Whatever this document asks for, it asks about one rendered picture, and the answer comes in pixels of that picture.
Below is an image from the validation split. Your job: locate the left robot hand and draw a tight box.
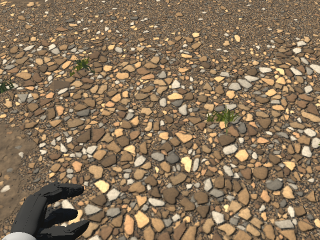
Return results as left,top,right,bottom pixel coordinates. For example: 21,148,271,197
10,181,90,240

